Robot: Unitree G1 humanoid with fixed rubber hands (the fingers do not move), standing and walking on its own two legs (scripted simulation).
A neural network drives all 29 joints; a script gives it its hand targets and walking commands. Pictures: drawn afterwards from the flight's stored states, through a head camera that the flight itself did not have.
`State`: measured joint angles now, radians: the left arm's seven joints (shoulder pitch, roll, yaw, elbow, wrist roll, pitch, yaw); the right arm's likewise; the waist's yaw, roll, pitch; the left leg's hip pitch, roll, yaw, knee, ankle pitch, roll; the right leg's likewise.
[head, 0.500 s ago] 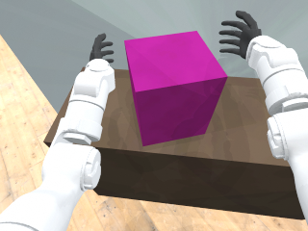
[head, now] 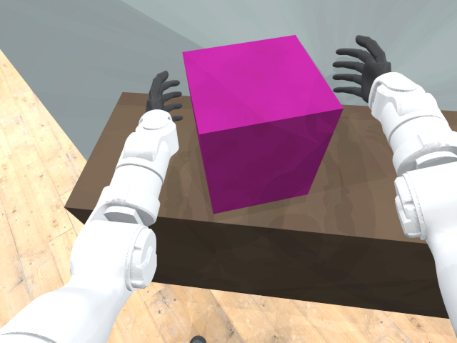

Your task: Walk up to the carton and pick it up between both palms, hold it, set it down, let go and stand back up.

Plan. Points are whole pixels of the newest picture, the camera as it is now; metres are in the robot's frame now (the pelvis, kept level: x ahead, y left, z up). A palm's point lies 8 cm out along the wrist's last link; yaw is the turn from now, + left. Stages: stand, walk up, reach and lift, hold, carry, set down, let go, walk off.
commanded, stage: reach and lift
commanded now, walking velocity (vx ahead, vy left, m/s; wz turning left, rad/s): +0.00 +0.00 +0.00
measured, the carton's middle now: (251, 130) +0.48 +0.02 +0.06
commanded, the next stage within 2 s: none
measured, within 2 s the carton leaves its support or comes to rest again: leaves its support in 1.00 s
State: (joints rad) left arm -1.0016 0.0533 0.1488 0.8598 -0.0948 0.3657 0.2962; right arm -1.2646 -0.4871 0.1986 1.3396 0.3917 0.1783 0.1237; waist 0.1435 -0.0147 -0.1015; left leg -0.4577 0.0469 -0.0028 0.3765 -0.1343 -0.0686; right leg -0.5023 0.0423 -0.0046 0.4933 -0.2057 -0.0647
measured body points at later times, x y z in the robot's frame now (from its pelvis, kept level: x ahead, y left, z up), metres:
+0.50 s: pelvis +0.01 +0.00 +0.00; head +0.10 -0.02 +0.43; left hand +0.45 +0.18 +0.08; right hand +0.54 -0.14 +0.12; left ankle +0.02 +0.17 -0.74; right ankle +0.01 -0.07 -0.74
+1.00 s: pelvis +0.00 +0.00 +0.00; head +0.08 -0.02 +0.44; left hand +0.43 +0.18 +0.08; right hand +0.52 -0.11 +0.13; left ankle +0.02 +0.17 -0.74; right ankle +0.01 -0.07 -0.74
